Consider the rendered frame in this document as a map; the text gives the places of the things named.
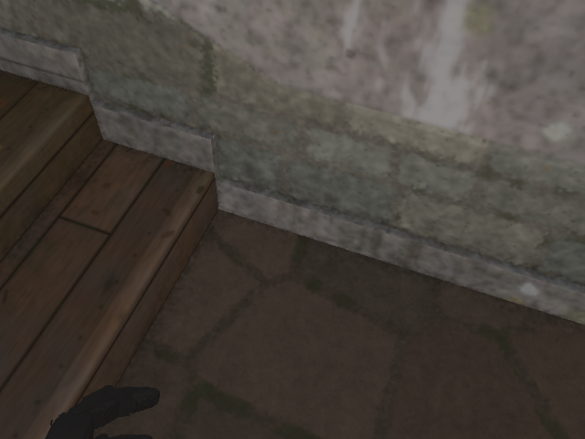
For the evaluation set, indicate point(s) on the robot left hand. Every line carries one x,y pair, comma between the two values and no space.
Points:
101,407

